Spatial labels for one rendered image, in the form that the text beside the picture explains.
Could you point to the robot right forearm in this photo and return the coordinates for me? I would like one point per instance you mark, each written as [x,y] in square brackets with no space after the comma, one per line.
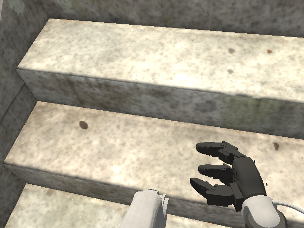
[259,212]

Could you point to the robot right hand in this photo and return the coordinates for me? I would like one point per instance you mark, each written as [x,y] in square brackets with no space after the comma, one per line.
[242,180]

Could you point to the robot left thigh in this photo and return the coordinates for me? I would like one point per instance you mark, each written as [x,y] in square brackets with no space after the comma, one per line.
[148,209]

